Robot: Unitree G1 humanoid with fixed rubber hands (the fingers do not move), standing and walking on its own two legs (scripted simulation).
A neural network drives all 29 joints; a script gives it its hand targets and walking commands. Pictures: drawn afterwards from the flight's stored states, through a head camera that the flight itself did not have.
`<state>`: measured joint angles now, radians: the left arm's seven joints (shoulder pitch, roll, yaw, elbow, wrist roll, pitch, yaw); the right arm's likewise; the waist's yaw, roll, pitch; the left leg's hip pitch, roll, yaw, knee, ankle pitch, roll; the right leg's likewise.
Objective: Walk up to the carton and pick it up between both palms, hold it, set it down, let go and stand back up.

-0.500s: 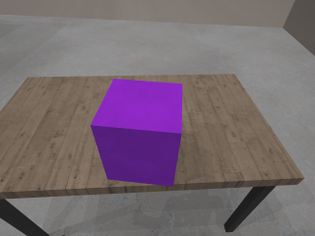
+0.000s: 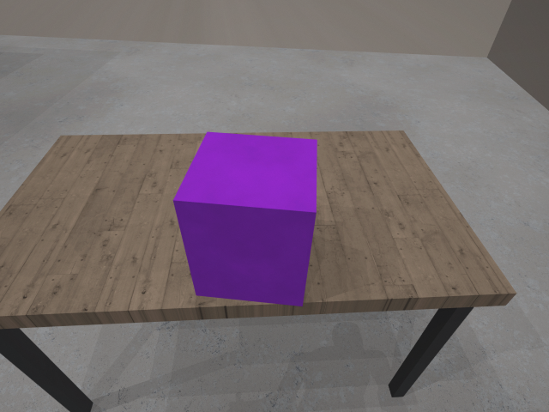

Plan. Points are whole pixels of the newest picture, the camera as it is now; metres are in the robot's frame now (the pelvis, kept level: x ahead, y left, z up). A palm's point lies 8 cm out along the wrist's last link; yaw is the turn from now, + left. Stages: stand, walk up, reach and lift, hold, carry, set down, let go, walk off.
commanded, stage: stand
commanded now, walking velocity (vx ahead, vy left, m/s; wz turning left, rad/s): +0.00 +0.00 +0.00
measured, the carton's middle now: (255, 219) +0.47 +0.03 +0.02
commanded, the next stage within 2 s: none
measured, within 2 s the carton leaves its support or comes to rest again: neither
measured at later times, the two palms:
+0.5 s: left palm out of the picture -0.01 +0.29 -0.12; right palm out of the picture -0.02 -0.28 -0.13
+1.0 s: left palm out of the picture +0.05 +0.29 -0.13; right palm out of the picture +0.03 -0.28 -0.12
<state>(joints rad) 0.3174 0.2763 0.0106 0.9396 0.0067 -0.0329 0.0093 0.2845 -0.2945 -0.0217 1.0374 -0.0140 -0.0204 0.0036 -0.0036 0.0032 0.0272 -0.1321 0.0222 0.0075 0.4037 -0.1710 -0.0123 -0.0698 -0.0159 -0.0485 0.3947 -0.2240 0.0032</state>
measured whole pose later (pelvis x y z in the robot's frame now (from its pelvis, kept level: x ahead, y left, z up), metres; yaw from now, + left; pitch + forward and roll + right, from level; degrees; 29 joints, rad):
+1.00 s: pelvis -0.01 +0.00 +0.00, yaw -1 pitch -3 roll +0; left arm 0.23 0.31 0.04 0.97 0.01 -0.02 0.00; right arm 0.23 -0.31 -0.03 0.98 0.00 -0.02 0.01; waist 0.00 -0.02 0.08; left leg -0.22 0.03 0.03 0.45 -0.17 0.00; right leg -0.17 -0.01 -0.02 0.45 -0.22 0.01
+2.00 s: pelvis +0.05 +0.00 +0.00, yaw -1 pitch -3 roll +0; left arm 0.17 0.30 0.03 1.10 -0.01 -0.03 0.03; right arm 0.15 -0.31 -0.02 1.12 0.00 -0.02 -0.03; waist 0.00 0.00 0.07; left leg -0.08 0.02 0.02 0.35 -0.22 -0.02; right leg -0.02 -0.01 -0.03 0.32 -0.26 0.00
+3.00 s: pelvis +0.03 -0.02 +0.00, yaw +0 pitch -4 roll +0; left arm 0.19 0.29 0.04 1.09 -0.01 -0.02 0.02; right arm 0.17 -0.31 -0.01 1.13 0.00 -0.02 -0.03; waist 0.00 0.00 0.07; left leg -0.08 0.04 0.00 0.33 -0.18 -0.04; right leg -0.02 0.01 -0.05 0.32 -0.23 -0.02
